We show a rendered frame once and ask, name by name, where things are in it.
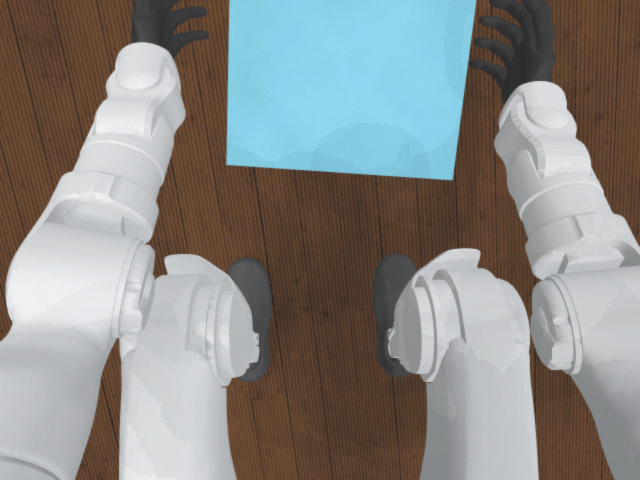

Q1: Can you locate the carton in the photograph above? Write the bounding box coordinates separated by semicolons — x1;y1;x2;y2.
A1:
226;0;476;180

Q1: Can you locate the robot right hand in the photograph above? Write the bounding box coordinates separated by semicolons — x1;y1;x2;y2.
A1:
468;0;556;105

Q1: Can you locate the robot left hand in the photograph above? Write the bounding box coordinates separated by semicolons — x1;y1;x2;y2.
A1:
130;0;209;62

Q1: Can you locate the robot left forearm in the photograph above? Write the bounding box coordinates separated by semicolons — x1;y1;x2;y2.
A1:
5;42;186;321

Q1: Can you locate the right robot thigh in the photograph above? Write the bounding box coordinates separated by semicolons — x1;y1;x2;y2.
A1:
402;268;539;480

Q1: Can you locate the right robot upper arm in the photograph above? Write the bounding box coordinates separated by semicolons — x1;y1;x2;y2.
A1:
530;266;640;480

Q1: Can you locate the robot right forearm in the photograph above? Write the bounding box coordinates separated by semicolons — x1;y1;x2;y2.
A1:
494;81;640;281

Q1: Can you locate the left robot foot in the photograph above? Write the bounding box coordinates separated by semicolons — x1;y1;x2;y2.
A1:
227;258;272;382

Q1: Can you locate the left robot upper arm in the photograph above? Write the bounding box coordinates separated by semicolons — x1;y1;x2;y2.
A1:
0;222;156;480

